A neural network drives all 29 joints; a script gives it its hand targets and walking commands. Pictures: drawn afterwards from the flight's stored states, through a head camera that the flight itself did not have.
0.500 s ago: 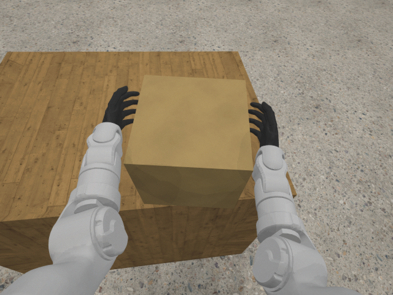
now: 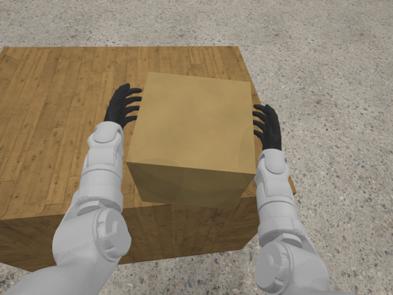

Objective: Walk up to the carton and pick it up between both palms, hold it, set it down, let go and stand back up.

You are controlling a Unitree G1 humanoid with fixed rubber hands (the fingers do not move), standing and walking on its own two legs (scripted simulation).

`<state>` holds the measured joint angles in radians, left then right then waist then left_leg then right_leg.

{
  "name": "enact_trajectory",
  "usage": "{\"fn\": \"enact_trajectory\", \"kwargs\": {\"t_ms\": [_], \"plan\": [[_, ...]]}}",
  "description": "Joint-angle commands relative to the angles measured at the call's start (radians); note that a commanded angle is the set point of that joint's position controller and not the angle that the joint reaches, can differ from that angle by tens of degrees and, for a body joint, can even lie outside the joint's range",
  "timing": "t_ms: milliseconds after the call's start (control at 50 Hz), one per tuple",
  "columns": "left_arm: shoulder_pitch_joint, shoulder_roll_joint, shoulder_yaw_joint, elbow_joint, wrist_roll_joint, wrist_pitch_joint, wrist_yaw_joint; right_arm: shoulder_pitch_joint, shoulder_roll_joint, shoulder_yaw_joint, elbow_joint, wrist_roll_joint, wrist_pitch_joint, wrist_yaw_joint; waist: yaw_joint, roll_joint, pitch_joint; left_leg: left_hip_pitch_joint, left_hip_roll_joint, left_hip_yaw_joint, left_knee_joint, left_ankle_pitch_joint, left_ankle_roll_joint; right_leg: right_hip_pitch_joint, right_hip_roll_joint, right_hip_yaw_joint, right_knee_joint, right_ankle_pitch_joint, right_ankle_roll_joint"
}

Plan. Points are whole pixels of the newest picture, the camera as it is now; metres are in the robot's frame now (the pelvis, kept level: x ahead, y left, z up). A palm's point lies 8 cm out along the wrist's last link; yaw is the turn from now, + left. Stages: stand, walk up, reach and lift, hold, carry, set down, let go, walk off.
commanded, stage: set down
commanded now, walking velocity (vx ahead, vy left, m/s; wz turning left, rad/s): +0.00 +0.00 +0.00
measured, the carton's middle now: (193, 145) +0.43 +0.02 +0.01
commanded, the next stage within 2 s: none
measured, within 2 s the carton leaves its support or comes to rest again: rests again in 0.38 s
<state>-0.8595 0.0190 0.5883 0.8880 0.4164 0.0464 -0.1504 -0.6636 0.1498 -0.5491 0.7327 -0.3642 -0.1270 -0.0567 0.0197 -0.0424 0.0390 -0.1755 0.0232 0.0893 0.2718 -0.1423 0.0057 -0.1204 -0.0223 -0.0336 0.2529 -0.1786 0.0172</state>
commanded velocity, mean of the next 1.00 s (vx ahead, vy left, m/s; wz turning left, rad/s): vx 0.00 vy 0.00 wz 0.00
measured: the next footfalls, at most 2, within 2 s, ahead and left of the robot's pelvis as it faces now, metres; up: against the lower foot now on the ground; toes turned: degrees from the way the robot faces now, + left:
none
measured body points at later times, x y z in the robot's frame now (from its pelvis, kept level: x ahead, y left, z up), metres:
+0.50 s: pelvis +0.00 +0.00 +0.00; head +0.06 +0.02 +0.44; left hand +0.44 +0.18 +0.08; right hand +0.42 -0.15 +0.07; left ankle +0.00 +0.11 -0.75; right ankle -0.03 -0.12 -0.75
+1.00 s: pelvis -0.01 +0.01 -0.02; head +0.04 +0.02 +0.43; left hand +0.44 +0.22 +0.06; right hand +0.43 -0.17 +0.05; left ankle +0.00 +0.12 -0.75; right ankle -0.03 -0.13 -0.75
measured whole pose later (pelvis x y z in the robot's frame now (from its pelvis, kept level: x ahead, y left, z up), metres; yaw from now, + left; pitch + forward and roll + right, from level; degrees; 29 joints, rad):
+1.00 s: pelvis -0.01 +0.01 -0.02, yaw -1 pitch +17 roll -2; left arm -1.00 0.30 0.04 1.52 -0.20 -0.31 -0.01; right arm -0.90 -0.15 0.04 1.35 0.31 -0.29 -0.16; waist -0.01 0.01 -0.22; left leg -0.61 0.06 0.03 0.56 -0.25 0.00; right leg -0.51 0.01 -0.04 0.45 -0.23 0.01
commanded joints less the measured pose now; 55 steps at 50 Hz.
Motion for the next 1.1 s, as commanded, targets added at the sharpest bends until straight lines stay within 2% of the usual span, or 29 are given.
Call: {"fn": "enact_trajectory", "kwargs": {"t_ms": [0, 20, 120, 200, 220, 240, 260, 340, 400, 480, 520, 580, 640, 660, 700, 720, 740, 760, 780, 800, 820, 900, 960, 1040, 1060, 1080], "plan": [[-0.325, -0.415, -0.199, 0.018, 0.005, -0.064, -0.091, -0.443, 0.475, 0.315, 0.013, -0.034, -0.046, 0.099, 0.029, 0.025, -0.331, 0.13, -0.022, 0.057, 0.022, 0.302, 0.009, 0.116, 0.028, -0.062, 0.023, 0.263, 0.06], [-0.32, -0.416, -0.2, 0.022, 0.008, -0.061, -0.09, -0.446, 0.472, 0.307, 0.01, -0.034, -0.046, 0.1, 0.021, 0.034, -0.327, 0.136, -0.023, 0.054, 0.025, 0.307, 0.008, 0.109, 0.029, -0.065, 0.021, 0.257, 0.061], [-0.323, -0.398, -0.191, 0.021, 0.003, -0.064, -0.086, -0.433, 0.453, 0.308, 0.012, -0.023, -0.039, 0.099, 0.03, 0.019, -0.327, 0.144, -0.022, 0.053, 0.023, 0.293, 0.016, 0.087, 0.028, -0.06, 0.012, 0.22, 0.059], [-0.319, -0.393, -0.182, 0.021, 0.015, -0.067, -0.088, -0.419, 0.457, 0.292, 0.016, -0.033, -0.033, 0.1, 0.02, 0.027, -0.312, 0.143, -0.025, 0.053, 0.023, 0.278, 0.015, 0.067, 0.031, -0.062, 0.01, 0.201, 0.058], [-0.305, -0.382, -0.175, 0.028, 0.019, -0.067, -0.087, -0.405, 0.444, 0.296, 0.032, -0.03, -0.027, 0.102, 0.033, 0.03, -0.299, 0.141, -0.021, 0.056, 0.025, 0.279, 0.016, 0.07, 0.029, -0.056, 0.012, 0.202, 0.054], [-0.309, -0.379, -0.178, 0.017, 0.015, -0.07, -0.085, -0.408, 0.445, 0.294, 0.024, -0.033, -0.03, 0.102, 0.028, 0.025, -0.308, 0.132, -0.025, 0.055, 0.029, 0.288, 0.014, 0.067, 0.036, -0.06, 0.017, 0.202, 0.056], [-0.309, -0.367, -0.166, 0.027, 0.021, -0.073, -0.082, -0.407, 0.436, 0.298, 0.029, -0.025, -0.03, 0.101, 0.041, 0.025, -0.308, 0.135, -0.018, 0.054, 0.031, 0.299, 0.017, 0.07, 0.032, -0.056, 0.02, 0.211, 0.051], [-0.309, -0.359, -0.169, 0.032, 0.022, -0.078, -0.078, -0.391, 0.425, 0.282, 0.054, -0.032, -0.027, 0.097, 0.024, 0.033, -0.299, 0.155, -0.021, 0.051, 0.038, 0.303, 0.014, 0.039, 0.034, -0.059, 0.01, 0.184, 0.052], [-0.304, -0.335, -0.163, 0.028, 0.018, -0.086, -0.069, -0.379, 0.398, 0.274, 0.047, -0.029, -0.032, 0.096, 0.028, 0.037, -0.321, 0.163, -0.018, 0.05, 0.048, 0.337, 0.011, 0.022, 0.039, -0.063, 0.015, 0.207, 0.049], [-0.3, -0.229, -0.144, 0.04, 0.009, -0.11, -0.038, -0.354, 0.311, 0.261, 0.082, -0.011, -0.046, 0.072, 0.03, 0.047, -0.354, 0.161, -0.017, 0.048, 0.071, 0.364, 0.003, 0.016, 0.038, -0.06, 0.028, 0.231, 0.05], [-0.304, -0.085, -0.119, 0.062, -0.009, -0.128, -0.003, -0.336, 0.178, 0.231, 0.1, 0.009, -0.057, 0.043, 0.028, 0.058, -0.377, 0.15, -0.018, 0.052, 0.088, 0.378, -0.005, 0.008, 0.038, -0.052, 0.031, 0.245, 0.047], [-0.307, 0.139, -0.151, 0.084, -0.101, -0.182, 0.086, -0.329, -0.061, 0.249, 0.145, 0.113, -0.094, -0.021, 0.013, 0.074, -0.466, 0.135, -0.012, 0.045, 0.136, 0.44, -0.028, -0.038, 0.047, -0.036, 0.062, 0.302, 0.038], [-0.36, 0.205, -0.26, 0.161, -0.259, -0.265, 0.145, -0.398, -0.126, 0.368, 0.224, 0.278, -0.142, -0.072, 0.011, 0.073, -0.631, 0.033, -0.016, 0.027, 0.202, 0.486, -0.05, -0.026, 0.059, -0.007, 0.121, 0.444, 0.022], [-0.387, 0.248, -0.278, 0.199, -0.296, -0.295, 0.154, -0.416, -0.162, 0.402, 0.26, 0.333, -0.156, -0.085, 0.01, 0.078, -0.674, -0.003, -0.02, 0.024, 0.227, 0.498, -0.056, 0.001, 0.052, 0.005, 0.148, 0.512, 0.02], [-0.427, 0.275, -0.336, 0.245, -0.366, -0.347, 0.169, -0.458, -0.21, 0.441, 0.317, 0.417, -0.184, -0.101, 0.01, 0.124, -0.769, -0.029, -0.018, 0.007, 0.264, 0.525, -0.074, -0.012, 0.055, 0.012, 0.194, 0.566, 0.014], [-0.451, 0.305, -0.352, 0.266, -0.397, -0.37, 0.175, -0.48, -0.235, 0.461, 0.332, 0.448, -0.197, -0.107, 0.014, 0.127, -0.817, -0.035, -0.015, 0.005, 0.287, 0.53, -0.078, -0.023, 0.053, 0.016, 0.208, 0.576, 0.012], [-0.471, 0.31, -0.385, 0.293, -0.423, -0.39, 0.178, -0.5, -0.255, 0.473, 0.358, 0.482, -0.209, -0.109, 0.002, 0.125, -0.846, -0.031, -0.012, 0.003, 0.305, 0.547, -0.084, -0.041, 0.059, 0.01, 0.216, 0.58, 0.009], [-0.488, 0.329, -0.399, 0.322, -0.446, -0.404, 0.181, -0.515, -0.282, 0.481, 0.376, 0.502, -0.219, -0.11, 0.009, 0.135, -0.874, -0.026, -0.009, -0.005, 0.325, 0.556, -0.085, -0.06, 0.059, 0.009, 0.226, 0.572, 0.006], [-0.505, 0.339, -0.426, 0.35, -0.472, -0.413, 0.181, -0.542, -0.319, 0.484, 0.39, 0.524, -0.229, -0.114, -0.008, 0.137, -0.897, -0.014, -0.009, -0.011, 0.344, 0.573, -0.09, -0.088, 0.063, 0.001, 0.234, 0.584, 0.006], [-0.51, 0.362, -0.439, 0.371, -0.496, -0.419, 0.18, -0.567, -0.338, 0.499, 0.394, 0.548, -0.233, -0.116, -0.001, 0.125, -0.908, -0.01, -0.005, -0.014, 0.358, 0.576, -0.093, -0.102, 0.065, 0.002, 0.238, 0.578, 0.01], [-0.51, 0.376, -0.449, 0.401, -0.511, -0.416, 0.177, -0.57, -0.367, 0.514, 0.425, 0.576, -0.234, -0.118, -0.01, 0.118, -0.901, -0.012, -0.007, -0.02, 0.364, 0.574, -0.094, -0.105, 0.067, -0.002, 0.248, 0.599, 0.013], [-0.51, 0.439, -0.508, 0.483, -0.59, -0.405, 0.154, -0.595, -0.452, 0.566, 0.487, 0.656, -0.22, -0.12, -0.032, 0.08, -0.821, -0.048, -0.013, -0.034, 0.356, 0.495, -0.088, -0.162, 0.069, -0.009, 0.242, 0.526, 0.015], [-0.531, 0.459, -0.588, 0.532, -0.667, -0.385, 0.134, -0.638, -0.495, 0.616, 0.504, 0.715, -0.183, -0.104, -0.039, 0.063, -0.745, -0.053, -0.008, -0.048, 0.331, 0.403, -0.076, -0.239, 0.065, -0.017, 0.222, 0.394, 0.01], [-0.584, 0.47, -0.712, 0.501, -0.766, -0.361, 0.12, -0.667, -0.53, 0.658, 0.479, 0.798, -0.125, -0.055, -0.061, 0.116, -0.735, 0.003, 0.004, -0.073, 0.331, 0.394, -0.083, -0.371, 0.062, -0.042, 0.196, 0.223, -0.017], [-0.591, 0.464, -0.742, 0.512, -0.78, -0.356, 0.114, -0.665, -0.524, 0.673, 0.491, 0.808, -0.107, -0.042, -0.064, 0.12, -0.719, 0.016, 0.005, -0.074, 0.329, 0.36, -0.078, -0.411, 0.061, -0.046, 0.189, 0.162, -0.022], [-0.602, 0.481, -0.749, 0.502, -0.8, -0.35, 0.113, -0.682, -0.539, 0.682, 0.451, 0.83, -0.09, -0.032, -0.057, 0.115, -0.716, -0.003, 0.007, -0.073, 0.326, 0.323, -0.073, -0.423, 0.055, -0.039, 0.184, 0.124, -0.021]]}}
